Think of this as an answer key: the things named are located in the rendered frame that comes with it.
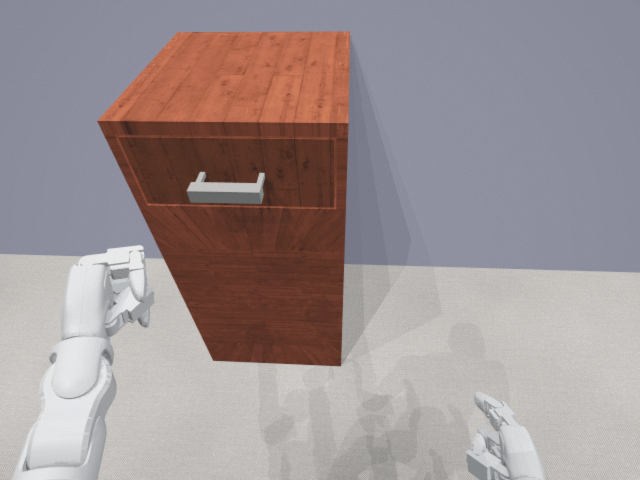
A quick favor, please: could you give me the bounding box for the right robot hand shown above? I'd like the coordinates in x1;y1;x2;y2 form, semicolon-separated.
466;392;546;480

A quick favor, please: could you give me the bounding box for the left robot hand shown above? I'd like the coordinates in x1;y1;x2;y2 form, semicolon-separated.
61;245;154;341

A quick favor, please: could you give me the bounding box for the drawer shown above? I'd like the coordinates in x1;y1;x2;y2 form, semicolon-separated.
118;135;337;207

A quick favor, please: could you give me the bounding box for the cabinet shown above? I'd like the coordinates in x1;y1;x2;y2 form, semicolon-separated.
97;31;350;366

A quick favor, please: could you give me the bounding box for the left robot forearm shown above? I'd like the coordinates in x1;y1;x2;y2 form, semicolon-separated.
12;336;117;480

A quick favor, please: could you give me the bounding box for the handle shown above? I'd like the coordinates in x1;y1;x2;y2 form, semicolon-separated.
187;172;265;204

